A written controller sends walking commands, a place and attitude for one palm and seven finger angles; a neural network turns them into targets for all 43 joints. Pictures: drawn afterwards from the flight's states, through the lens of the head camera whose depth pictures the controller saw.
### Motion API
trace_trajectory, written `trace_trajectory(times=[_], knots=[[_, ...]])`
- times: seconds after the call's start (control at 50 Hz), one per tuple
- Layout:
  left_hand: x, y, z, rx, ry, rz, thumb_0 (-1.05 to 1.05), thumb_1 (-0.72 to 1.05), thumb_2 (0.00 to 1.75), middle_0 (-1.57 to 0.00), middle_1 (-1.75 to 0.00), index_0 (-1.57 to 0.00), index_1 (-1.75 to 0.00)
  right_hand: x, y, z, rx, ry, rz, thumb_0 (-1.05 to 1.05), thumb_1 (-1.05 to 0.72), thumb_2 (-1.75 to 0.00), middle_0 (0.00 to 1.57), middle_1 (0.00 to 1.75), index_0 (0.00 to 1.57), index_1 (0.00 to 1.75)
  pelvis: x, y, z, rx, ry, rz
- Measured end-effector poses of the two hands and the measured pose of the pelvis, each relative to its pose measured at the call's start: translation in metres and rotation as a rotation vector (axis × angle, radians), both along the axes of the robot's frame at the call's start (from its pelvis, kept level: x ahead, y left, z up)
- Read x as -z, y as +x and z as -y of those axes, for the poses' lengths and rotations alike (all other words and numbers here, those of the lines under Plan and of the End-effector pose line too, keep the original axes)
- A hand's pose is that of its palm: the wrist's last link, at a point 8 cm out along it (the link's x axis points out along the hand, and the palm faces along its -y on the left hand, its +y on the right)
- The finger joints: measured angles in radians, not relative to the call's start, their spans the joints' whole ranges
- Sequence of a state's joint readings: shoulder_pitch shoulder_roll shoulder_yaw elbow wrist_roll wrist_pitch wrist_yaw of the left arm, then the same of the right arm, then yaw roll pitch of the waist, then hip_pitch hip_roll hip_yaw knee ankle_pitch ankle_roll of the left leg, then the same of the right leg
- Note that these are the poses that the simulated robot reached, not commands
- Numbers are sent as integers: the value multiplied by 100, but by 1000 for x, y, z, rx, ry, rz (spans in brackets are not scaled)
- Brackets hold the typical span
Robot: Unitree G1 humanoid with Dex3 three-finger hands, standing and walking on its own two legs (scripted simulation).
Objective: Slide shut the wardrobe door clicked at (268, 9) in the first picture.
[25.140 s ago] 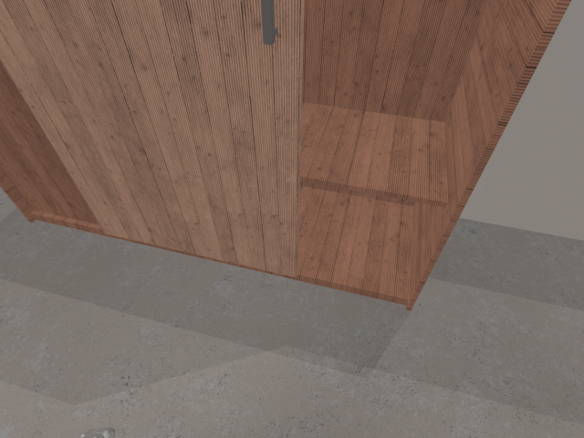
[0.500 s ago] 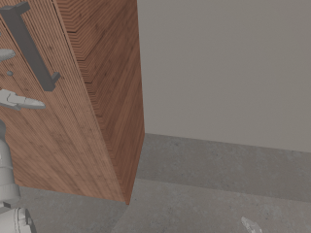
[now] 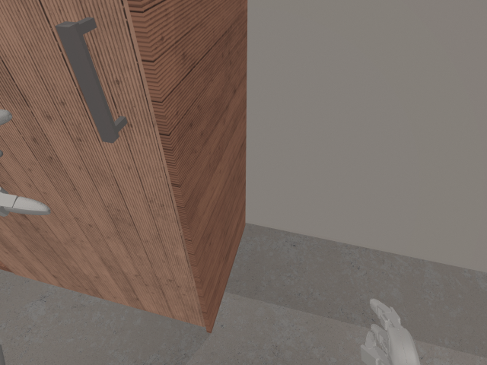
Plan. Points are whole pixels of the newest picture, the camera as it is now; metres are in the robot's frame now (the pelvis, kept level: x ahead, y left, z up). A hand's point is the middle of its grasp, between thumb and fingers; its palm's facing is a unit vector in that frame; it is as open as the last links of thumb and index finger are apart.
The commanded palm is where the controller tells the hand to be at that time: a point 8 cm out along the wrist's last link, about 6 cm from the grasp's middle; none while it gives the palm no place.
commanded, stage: draw the hand back to the body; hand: left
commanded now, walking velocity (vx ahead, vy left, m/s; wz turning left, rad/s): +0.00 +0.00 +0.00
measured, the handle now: (99, 84) +0.40 +0.28 +0.28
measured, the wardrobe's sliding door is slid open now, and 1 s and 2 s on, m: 0.00 0.00 0.00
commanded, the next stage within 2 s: step back with the hand held close in 1.64 s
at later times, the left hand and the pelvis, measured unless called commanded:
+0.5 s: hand (16, 194) +0.23 +0.32 +0.22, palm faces +0.08 -0.99 -0.09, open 14.7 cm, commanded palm +0.19 +0.35 +0.22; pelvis +0.00 +0.01 +0.00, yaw +0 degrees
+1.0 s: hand (41, 214) +0.23 +0.30 +0.19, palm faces +0.50 -0.80 -0.34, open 11.5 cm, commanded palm +0.17 +0.33 +0.20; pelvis +0.01 +0.02 +0.01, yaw -2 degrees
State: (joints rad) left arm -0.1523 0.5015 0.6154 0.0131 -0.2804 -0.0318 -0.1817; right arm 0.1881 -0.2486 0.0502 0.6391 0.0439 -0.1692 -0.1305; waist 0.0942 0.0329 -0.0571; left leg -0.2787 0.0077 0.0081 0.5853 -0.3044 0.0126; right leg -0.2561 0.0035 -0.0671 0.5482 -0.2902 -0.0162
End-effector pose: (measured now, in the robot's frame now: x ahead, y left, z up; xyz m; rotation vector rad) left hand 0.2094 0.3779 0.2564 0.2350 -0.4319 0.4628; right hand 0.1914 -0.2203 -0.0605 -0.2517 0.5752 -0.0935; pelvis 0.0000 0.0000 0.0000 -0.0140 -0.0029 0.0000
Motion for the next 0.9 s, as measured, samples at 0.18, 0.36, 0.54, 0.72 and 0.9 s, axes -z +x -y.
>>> trace_trajectory(times=[0.18,0.36,0.54,0.72,0.9], knots=[[17,14,-1,111,-67,-205,-1,-56,20,-26,-115,-25,-115,4,-4,-4,6,20,-12,1,-90,-90,21,30,20,30,-1,2,-2,-10,-5,10],[25,9,16,409,-89,-371,-1,-55,20,-26,-115,-25,-115,-11,-1,-5,3,57,74,1,-90,-90,21,30,20,30,-3,7,-9,9,-8,44],[44,-8,8,373,-147,-387,-1,-54,20,-26,-114,-25,-114,-22,2,-13,-50,47,107,1,-90,-90,21,30,20,30,-3,1,-14,4,-12,59],[47,-21,26,2,50,-222,-1,-36,29,-25,-104,-24,-104,-20,-7,-28,-71,41,78,1,-90,-90,21,30,20,30,-7,-5,-18,24,-11,51],[54,-33,33,-114,104,-189,0,-7,43,-24,-86,-23,-86,8,-30,-23,-17,31,-88,1,-90,-90,21,30,20,30,-9,5,-23,28,-4,48]])
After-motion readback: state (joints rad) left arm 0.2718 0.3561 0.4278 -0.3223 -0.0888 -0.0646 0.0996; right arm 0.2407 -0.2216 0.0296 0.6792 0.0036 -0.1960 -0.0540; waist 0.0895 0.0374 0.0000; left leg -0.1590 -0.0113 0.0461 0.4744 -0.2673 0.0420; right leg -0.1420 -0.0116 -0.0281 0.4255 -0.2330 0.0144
